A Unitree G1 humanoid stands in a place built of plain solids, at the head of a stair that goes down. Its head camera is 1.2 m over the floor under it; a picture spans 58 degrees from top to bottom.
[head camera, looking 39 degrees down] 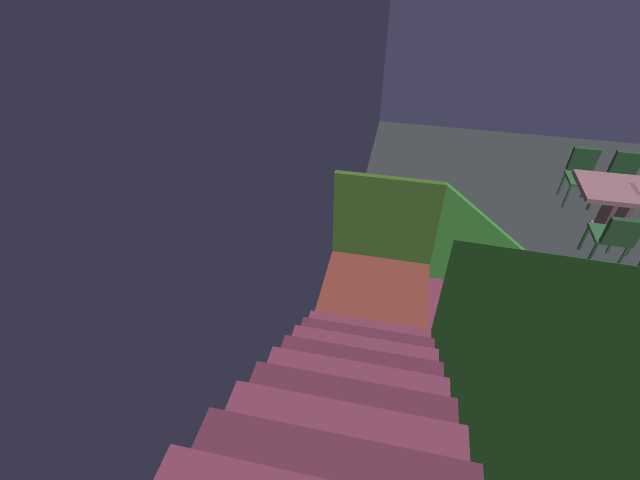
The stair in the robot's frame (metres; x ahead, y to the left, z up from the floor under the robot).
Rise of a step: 0.18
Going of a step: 0.24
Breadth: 1.02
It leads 12 degrees to the right of straight ahead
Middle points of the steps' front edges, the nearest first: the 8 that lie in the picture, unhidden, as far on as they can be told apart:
0.79 -0.07 -0.36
1.03 -0.12 -0.54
1.26 -0.17 -0.72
1.49 -0.22 -0.90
1.72 -0.27 -1.08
1.95 -0.32 -1.26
2.18 -0.37 -1.44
2.42 -0.42 -1.62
